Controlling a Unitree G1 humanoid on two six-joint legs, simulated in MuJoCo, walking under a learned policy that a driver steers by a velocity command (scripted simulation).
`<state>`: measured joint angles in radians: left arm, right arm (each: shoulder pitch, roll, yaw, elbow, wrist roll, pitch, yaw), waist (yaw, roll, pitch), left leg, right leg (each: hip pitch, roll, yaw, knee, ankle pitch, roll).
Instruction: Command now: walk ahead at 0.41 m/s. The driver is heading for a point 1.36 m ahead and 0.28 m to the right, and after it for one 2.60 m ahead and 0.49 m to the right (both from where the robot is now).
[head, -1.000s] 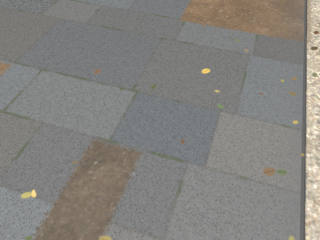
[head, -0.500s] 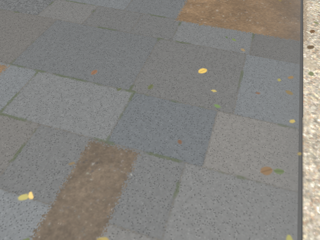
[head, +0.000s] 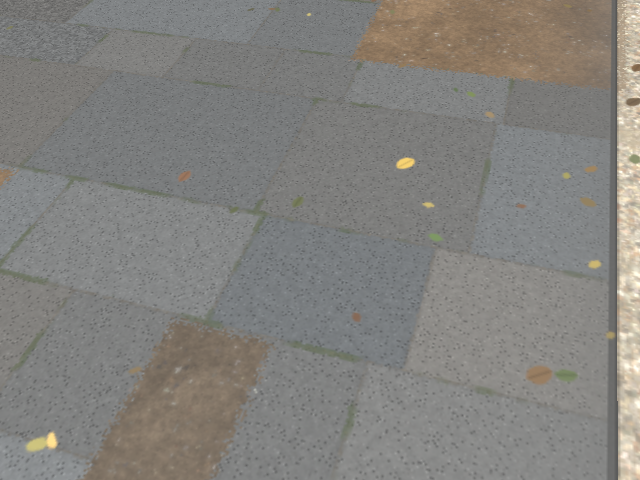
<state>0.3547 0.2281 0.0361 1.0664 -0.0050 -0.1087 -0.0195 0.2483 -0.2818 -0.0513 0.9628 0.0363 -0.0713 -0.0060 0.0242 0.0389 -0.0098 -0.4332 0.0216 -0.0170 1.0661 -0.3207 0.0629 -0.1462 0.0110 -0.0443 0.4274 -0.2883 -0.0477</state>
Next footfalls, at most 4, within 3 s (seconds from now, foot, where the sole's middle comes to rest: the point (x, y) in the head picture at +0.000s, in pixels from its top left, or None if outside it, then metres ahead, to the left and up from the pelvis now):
0.36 left None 0.38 0.12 -0.78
0.76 right None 0.50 -0.11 -0.78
2.32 left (310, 345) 0.86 0.12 -0.78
2.88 right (421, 263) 1.12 -0.16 -0.78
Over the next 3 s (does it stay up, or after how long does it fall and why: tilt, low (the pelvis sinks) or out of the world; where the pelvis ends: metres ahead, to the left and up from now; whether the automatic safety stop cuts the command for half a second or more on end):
stays up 1.04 -0.07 -0.02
